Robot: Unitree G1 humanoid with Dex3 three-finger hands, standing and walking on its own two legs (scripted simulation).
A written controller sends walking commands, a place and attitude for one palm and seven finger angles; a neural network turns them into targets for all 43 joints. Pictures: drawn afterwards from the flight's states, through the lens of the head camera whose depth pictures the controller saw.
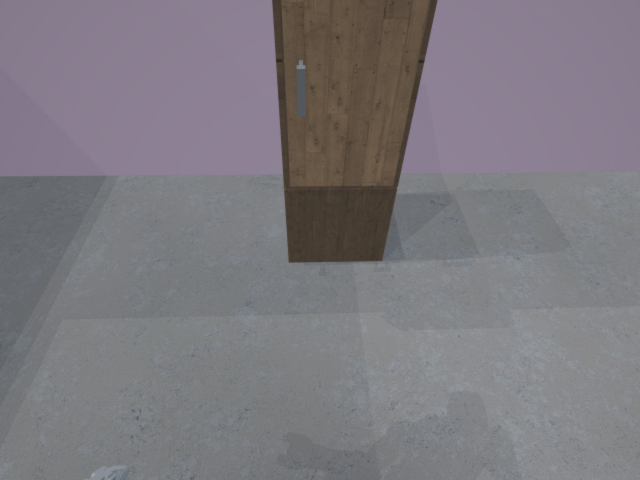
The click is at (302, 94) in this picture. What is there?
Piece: cupboard door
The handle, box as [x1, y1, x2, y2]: [297, 60, 305, 116]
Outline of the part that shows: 299,60 299,64 297,65 298,116 305,116 304,65 302,64 302,60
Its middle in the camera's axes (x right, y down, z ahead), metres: -0.05 -0.39 +1.01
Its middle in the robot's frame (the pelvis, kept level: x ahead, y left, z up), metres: +1.02 +0.10 +0.01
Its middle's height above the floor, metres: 0.77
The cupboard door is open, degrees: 0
